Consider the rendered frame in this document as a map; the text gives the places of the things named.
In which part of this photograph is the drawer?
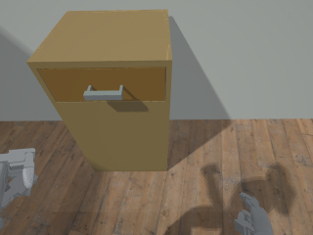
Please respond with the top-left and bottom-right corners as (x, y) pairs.
(38, 67), (165, 102)

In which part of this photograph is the right robot hand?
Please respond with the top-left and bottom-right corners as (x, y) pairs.
(234, 192), (274, 235)

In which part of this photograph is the left robot hand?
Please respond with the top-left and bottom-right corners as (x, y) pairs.
(0, 148), (38, 213)

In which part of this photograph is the handle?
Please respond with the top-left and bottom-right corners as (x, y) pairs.
(83, 85), (123, 101)

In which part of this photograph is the cabinet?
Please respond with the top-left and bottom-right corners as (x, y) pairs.
(26, 9), (173, 172)

